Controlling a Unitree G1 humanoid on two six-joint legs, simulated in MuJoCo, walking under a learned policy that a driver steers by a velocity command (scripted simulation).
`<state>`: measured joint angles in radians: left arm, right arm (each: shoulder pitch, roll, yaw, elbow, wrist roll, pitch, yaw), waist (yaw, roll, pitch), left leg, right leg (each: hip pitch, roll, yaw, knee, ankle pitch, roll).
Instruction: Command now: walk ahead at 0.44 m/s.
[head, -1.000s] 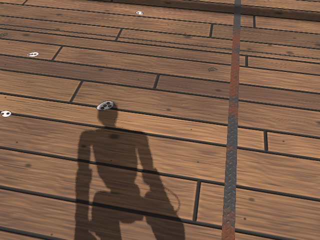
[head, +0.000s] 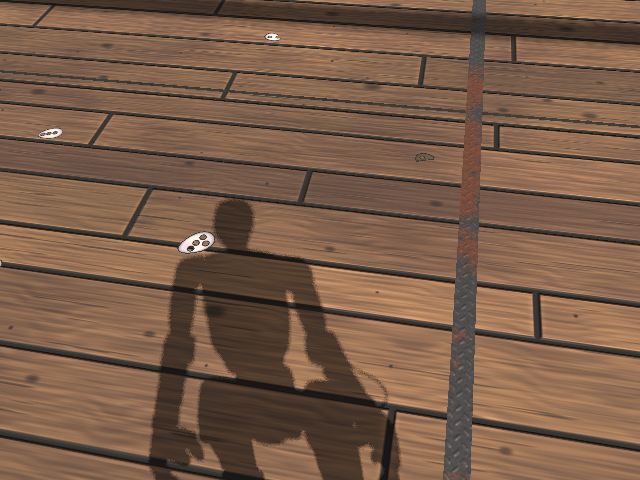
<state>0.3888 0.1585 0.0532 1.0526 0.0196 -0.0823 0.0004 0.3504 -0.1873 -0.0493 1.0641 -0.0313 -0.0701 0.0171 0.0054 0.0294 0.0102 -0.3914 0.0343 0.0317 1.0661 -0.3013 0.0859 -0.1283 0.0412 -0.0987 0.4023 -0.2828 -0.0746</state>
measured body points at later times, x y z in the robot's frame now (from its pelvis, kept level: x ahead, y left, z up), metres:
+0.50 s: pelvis +0.28 +0.02 +0.00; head +0.31 +0.03 +0.45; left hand +0.32 +0.26 -0.15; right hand +0.30 -0.23 -0.15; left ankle +0.32 +0.07 -0.74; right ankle +0.23 -0.10 -0.65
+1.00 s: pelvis +0.46 -0.02 +0.00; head +0.49 -0.03 +0.44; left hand +0.50 +0.21 -0.15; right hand +0.47 -0.23 -0.17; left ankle +0.41 +0.11 -0.71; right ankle +0.53 -0.08 -0.74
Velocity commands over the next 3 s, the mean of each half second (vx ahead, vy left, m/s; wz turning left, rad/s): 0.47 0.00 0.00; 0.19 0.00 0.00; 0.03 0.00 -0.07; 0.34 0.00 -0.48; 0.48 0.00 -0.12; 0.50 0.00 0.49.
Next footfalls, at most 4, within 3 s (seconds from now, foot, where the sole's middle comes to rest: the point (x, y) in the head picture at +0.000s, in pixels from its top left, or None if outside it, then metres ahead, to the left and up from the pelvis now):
0.32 left None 0.36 0.07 -0.78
0.80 right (389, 451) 0.57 -0.08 -0.78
1.12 left None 0.50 0.12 -0.78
1.74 right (416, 435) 0.61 -0.14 -0.78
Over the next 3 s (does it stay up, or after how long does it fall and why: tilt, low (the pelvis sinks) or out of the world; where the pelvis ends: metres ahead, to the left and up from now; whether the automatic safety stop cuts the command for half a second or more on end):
stays up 1.17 -0.28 0.00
